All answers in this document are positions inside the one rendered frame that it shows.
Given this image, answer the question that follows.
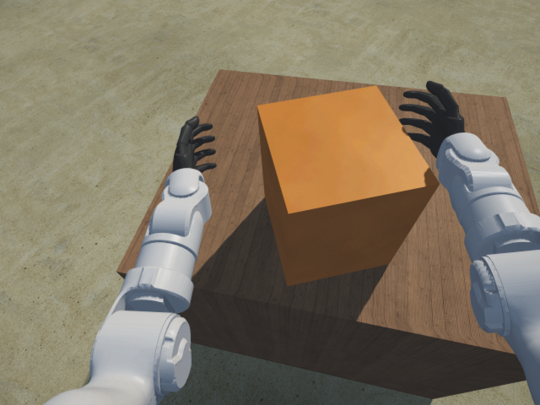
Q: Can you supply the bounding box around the robot left forearm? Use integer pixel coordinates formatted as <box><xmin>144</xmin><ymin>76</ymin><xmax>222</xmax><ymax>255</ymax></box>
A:
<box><xmin>89</xmin><ymin>168</ymin><xmax>212</xmax><ymax>378</ymax></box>

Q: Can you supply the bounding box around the left robot hand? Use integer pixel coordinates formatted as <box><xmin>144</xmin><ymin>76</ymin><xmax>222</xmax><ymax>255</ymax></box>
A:
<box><xmin>172</xmin><ymin>116</ymin><xmax>217</xmax><ymax>173</ymax></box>

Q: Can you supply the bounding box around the robot right forearm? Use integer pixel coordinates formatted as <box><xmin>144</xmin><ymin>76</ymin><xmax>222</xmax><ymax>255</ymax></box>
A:
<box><xmin>436</xmin><ymin>132</ymin><xmax>540</xmax><ymax>263</ymax></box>

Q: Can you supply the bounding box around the left robot upper arm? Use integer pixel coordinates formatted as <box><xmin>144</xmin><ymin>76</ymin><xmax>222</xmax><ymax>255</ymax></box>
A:
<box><xmin>43</xmin><ymin>310</ymin><xmax>192</xmax><ymax>405</ymax></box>

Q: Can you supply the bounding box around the carton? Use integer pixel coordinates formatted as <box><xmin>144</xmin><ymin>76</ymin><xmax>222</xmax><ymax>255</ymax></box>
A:
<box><xmin>257</xmin><ymin>86</ymin><xmax>440</xmax><ymax>286</ymax></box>

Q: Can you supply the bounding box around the right robot upper arm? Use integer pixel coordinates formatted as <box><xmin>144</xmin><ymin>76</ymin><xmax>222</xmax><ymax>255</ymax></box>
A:
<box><xmin>470</xmin><ymin>250</ymin><xmax>540</xmax><ymax>405</ymax></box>

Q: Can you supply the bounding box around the pedestal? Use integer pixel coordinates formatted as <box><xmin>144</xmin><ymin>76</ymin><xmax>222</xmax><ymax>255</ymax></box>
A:
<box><xmin>116</xmin><ymin>69</ymin><xmax>540</xmax><ymax>399</ymax></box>

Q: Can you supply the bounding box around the right robot hand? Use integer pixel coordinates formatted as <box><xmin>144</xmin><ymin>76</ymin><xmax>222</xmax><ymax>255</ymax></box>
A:
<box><xmin>399</xmin><ymin>81</ymin><xmax>465</xmax><ymax>158</ymax></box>

